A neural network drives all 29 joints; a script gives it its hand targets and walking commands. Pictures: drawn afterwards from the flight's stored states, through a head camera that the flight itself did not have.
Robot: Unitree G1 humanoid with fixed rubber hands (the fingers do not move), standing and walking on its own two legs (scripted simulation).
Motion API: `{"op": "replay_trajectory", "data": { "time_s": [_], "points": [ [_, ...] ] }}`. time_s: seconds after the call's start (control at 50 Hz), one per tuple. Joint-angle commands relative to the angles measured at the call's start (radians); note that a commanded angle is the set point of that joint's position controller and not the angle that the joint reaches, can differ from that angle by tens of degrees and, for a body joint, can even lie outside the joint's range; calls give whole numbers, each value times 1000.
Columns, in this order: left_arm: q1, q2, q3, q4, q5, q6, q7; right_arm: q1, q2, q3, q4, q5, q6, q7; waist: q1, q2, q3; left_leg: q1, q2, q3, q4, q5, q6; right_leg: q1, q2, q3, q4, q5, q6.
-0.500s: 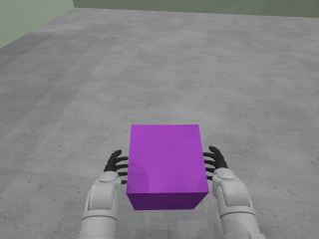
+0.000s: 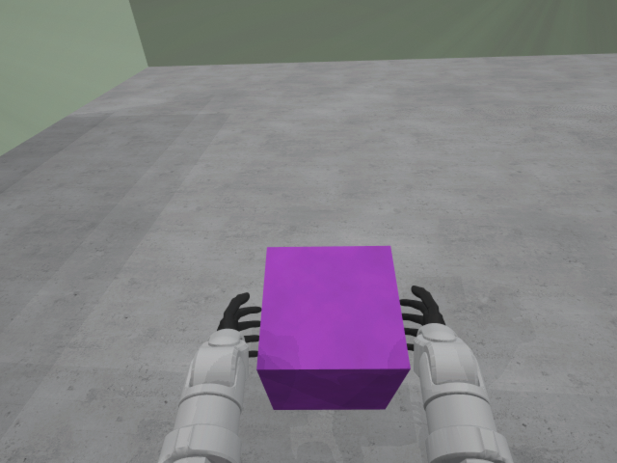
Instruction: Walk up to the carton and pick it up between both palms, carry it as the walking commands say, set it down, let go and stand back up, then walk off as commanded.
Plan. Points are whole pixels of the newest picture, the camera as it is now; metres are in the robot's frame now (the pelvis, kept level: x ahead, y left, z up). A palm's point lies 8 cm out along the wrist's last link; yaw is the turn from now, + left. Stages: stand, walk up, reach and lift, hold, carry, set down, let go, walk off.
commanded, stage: set down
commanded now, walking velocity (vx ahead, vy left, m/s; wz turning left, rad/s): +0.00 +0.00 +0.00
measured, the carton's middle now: (328, 332) +0.37 -0.04 -0.03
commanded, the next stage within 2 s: none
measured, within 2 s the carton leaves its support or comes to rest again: neither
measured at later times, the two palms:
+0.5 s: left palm (244, 368) +0.33 +0.11 -0.05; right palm (414, 339) +0.35 -0.17 -0.04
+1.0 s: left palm (249, 387) +0.35 +0.11 -0.14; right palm (405, 374) +0.34 -0.17 -0.13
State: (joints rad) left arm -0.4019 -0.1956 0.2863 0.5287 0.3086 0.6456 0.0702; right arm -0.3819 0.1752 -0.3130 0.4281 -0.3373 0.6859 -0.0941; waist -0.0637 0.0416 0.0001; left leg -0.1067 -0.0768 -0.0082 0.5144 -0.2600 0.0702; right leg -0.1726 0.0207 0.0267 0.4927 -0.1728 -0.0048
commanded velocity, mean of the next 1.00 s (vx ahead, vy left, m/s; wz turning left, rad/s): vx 0.00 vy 0.00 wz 0.00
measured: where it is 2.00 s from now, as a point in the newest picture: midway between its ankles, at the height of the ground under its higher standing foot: outside the picture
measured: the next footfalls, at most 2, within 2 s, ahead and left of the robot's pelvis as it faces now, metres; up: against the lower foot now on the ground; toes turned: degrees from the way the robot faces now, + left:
none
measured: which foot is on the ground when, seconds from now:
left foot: down 0.00-1.00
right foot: down 0.00-1.00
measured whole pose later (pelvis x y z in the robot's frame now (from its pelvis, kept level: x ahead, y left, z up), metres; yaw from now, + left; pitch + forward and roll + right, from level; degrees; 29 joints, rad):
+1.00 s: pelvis -0.02 +0.02 -0.08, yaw +1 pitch +23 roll -1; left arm -0.59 -0.23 0.41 0.70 0.24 0.19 0.19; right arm -0.62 0.11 -0.50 0.65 -0.29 0.22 -0.05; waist -0.08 0.08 -0.07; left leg -1.05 -0.15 -0.02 1.03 -0.38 0.07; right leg -1.09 0.05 0.10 0.99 -0.30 0.02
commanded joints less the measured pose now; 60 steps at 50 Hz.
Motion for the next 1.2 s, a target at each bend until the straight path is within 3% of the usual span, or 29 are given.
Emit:
{"op": "replay_trajectory", "data": {
  "time_s": [0.0,0.06,0.1,0.12,0.16,0.2,0.24,0.3,0.32,0.38,0.4,0.42,0.54,0.58,0.62,0.64,0.72,0.78,0.8,0.82,0.88,0.94,0.96,0.98,1.04,1.08,1.14,1.16,1.18],
  "points": [
    [-782,-1033,-315,76,-186,-168,-271,-765,950,399,184,194,-129,408,67,9,-208,-347,107,-214,-225,-370,7,180,88,31,109,-95,-20],
    [-841,-920,-197,86,-165,-211,-261,-669,1022,321,351,172,-123,382,73,-145,-191,-304,68,-143,-76,-230,28,98,34,131,14,-273,-23],
    [-822,-915,-189,143,-133,-210,-274,-756,1030,317,283,182,-155,354,76,-120,-284,-227,41,-108,-38,-163,9,93,7,160,-31,-269,-27],
    [-865,-927,-274,43,-178,-232,-282,-658,1089,296,303,160,-162,339,-10,-177,-314,-219,43,-117,-34,-115,11,140,28,126,-18,-177,-20],
    [-841,-865,-237,80,-135,-238,-289,-709,1074,349,258,191,-182,318,55,-158,-388,-258,18,-101,7,-34,10,134,2,175,-29,-99,-5],
    [-832,-813,-225,65,-109,-264,-297,-630,1089,304,281,174,-193,270,29,-117,-359,-275,14,-101,63,-6,9,170,-57,258,-70,-91,11],
    [-710,-820,-287,48,-130,-297,-294,-523,1053,380,224,211,-244,255,55,-97,-415,-322,0,-105,54,88,-1,217,-40,253,0,270,11],
    [-605,-770,-290,136,-93,-327,-304,-429,1014,343,232,143,-311,201,-24,-94,-386,-468,-12,-137,80,68,-3,195,-74,235,72,521,37],
    [-565,-785,-313,139,-80,-347,-305,-510,1046,396,177,193,-333,202,51,-17,-439,-439,-14,-123,72,60,9,220,-48,201,93,362,31],
    [-629,-824,-429,11,-161,-425,-297,-457,1082,479,175,239,-396,190,30,-33,-572,-554,-19,-145,131,135,0,247,-53,210,177,655,38],
    [-636,-766,-480,-41,-178,-448,-297,-484,1118,590,122,292,-419,197,113,-73,-737,-506,-41,-133,151,223,-8,236,-18,196,207,703,43],
    [-629,-815,-493,14,-182,-448,-301,-460,1090,536,151,243,-419,186,12,-83,-728,-581,-29,-136,163,158,-19,253,-22,206,213,693,46],
    [-581,-789,-565,-29,-230,-505,-291,-392,1057,571,142,217,-486,190,15,-98,-832,-653,-37,-156,222,254,-31,142,7,180,272,647,26],
    [-707,-832,-524,25,-206,-508,-252,-510,957,503,235,227,-511,220,32,54,-784,-630,-31,-134,257,212,-69,-166,52,137,316,342,-16],
    [-685,-855,-502,80,-182,-503,-226,-547,957,488,250,199,-508,237,6,-12,-666,-566,-36,-134,271,63,-61,-283,72,94,318,106,-3],
    [-651,-809,-438,129,-144,-499,-229,-631,921,490,223,208,-507,244,61,-21,-642,-621,-29,-122,272,40,-58,-309,66,98,313,89,2],
    [-749,-930,-516,117,-190,-494,-201,-658,852,445,228,171,-525,265,-37,73,-724,-618,-27,-146,292,16,-89,-449,74,61,402,39,-14],
    [-743,-966,-486,121,-176,-490,-168,-699,834,390,249,156,-515,293,-24,110,-724,-580,-1,-207,290,-17,-120,-557,78,58,451,-5,-39],
    [-850,-1005,-505,118,-216,-488,-156,-728,771,342,292,137,-513,309,-119,89,-682,-504,17,-253,276,-76,-133,-643,82,46,450,-50,-49],
    [-720,-957,-474,158,-192,-487,-145,-734,790,392,240,167,-513,318,-25,31,-684,-529,17,-226,297,-10,-124,-601,71,55,452,-27,-44],
    [-760,-966,-399,212,-160,-489,-141,-793,714,326,253,105,-507,335,-109,-22,-644,-661,34,-269,283,-10,-122,-619,72,43,468,-4,-39],
    [-820,-878,-399,158,-144,-512,-134,-756,834,360,305,149,-495,326,5,-39,-780,-724,-10,-189,388,-11,-85,-593,66,48,534,4,-41],
    [-869,-902,-439,90,-196,-529,-128,-739,863,363,316,146,-494,327,-85,-87,-806,-659,0,-211,397,-19,-87,-596,81,47,546,10,-34],
    [-853,-856,-435,67,-173,-546,-114,-818,865,429,282,192,-503,335,42,-72,-858,-724,-11,-169,431,85,-85,-610,78,64,570,64,-32],
    [-919,-897,-509,35,-228,-534,-84,-745,789,403,303,175,-509,332,-40,-10,-955,-584,-28,-183,485,179,-125,-735,112,42,604,79,-35],
    [-912,-873,-568,-10,-244,-547,-72,-780,823,472,248,244,-524,332,38,38,-1046,-538,-15,-187,520,263,-129,-713,99,49,635,96,-36],
    [-958,-852,-588,-3,-269,-536,-97,-747,816,462,224,214,-516,298,-65,19,-1090,-646,-54,-135,567,182,-108,-740,108,36,652,104,-16],
    [-908,-837,-535,34,-224,-527,-93,-774,814,481,276,229,-499,302,36,16,-1020,-698,-40,-133,551,154,-122,-740,104,40,672,84,-18],
    [-899,-851,-551,46,-213,-520,-104,-800,824,470,216,236,-507,295,-4,34,-1063,-756,-61,-100,610,171,-115,-727,125,34,691,118,-15]
  ]
}}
